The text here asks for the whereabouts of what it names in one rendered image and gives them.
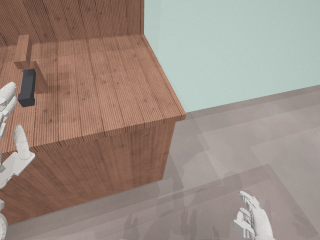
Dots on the right robot hand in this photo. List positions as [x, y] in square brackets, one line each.
[256, 222]

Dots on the counter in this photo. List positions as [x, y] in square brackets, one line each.
[104, 112]

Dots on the tap lever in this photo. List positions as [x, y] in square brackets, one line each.
[27, 91]

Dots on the left robot hand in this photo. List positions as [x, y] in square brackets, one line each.
[16, 162]

